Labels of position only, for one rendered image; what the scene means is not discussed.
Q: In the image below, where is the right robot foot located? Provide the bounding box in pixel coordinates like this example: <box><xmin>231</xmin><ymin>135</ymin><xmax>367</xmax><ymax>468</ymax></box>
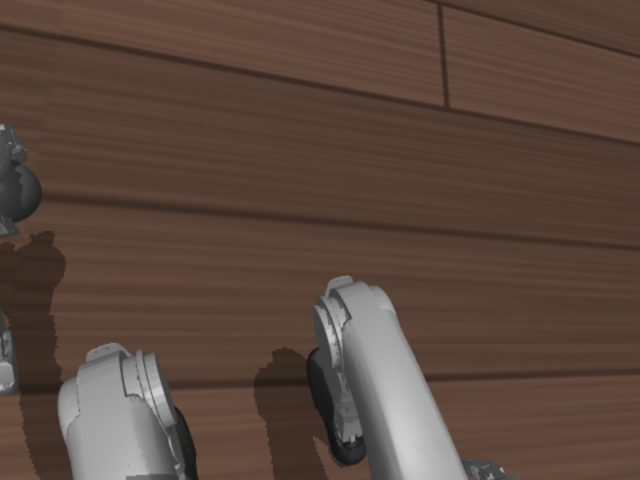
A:
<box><xmin>307</xmin><ymin>347</ymin><xmax>366</xmax><ymax>465</ymax></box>

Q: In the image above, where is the ball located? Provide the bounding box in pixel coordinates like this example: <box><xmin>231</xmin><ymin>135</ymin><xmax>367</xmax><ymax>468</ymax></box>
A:
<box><xmin>0</xmin><ymin>159</ymin><xmax>42</xmax><ymax>223</ymax></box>

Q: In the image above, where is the left robot foot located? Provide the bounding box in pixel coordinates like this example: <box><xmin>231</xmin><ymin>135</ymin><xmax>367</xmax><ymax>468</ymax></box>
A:
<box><xmin>174</xmin><ymin>406</ymin><xmax>199</xmax><ymax>480</ymax></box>

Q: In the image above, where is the right robot hand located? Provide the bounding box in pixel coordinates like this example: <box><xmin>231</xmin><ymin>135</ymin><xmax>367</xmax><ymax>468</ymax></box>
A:
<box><xmin>461</xmin><ymin>458</ymin><xmax>520</xmax><ymax>480</ymax></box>

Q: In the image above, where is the left robot arm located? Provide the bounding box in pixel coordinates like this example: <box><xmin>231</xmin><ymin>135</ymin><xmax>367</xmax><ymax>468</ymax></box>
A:
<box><xmin>0</xmin><ymin>306</ymin><xmax>18</xmax><ymax>397</ymax></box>

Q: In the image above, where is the left robot hand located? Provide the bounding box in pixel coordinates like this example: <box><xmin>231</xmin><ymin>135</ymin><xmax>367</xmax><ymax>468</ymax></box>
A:
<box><xmin>0</xmin><ymin>124</ymin><xmax>28</xmax><ymax>238</ymax></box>

